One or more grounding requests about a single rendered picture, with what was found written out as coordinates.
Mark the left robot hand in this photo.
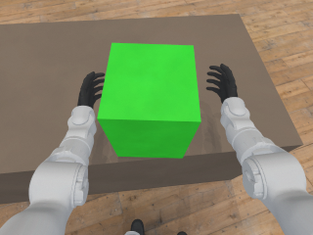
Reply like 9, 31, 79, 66
77, 71, 105, 109

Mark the robot left forearm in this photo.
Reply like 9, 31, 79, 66
28, 106, 97, 202

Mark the robot right forearm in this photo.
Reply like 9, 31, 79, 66
220, 97, 307, 189

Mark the robot right upper arm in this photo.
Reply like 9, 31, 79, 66
242, 151, 313, 235

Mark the right robot hand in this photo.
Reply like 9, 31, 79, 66
205, 64, 239, 104

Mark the robot left upper arm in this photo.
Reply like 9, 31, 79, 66
0, 161, 89, 235

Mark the pedestal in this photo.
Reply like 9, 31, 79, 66
0, 14, 304, 205

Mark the carton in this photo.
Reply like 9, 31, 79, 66
97, 42, 201, 159

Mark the robot left foot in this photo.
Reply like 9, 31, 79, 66
130, 219, 145, 235

